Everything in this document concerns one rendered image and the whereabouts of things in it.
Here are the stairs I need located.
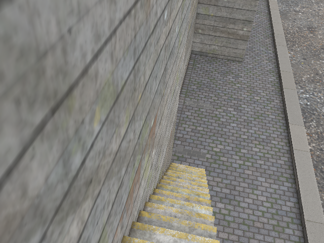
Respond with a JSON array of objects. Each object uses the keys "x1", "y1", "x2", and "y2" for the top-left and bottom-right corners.
[{"x1": 121, "y1": 163, "x2": 220, "y2": 243}]

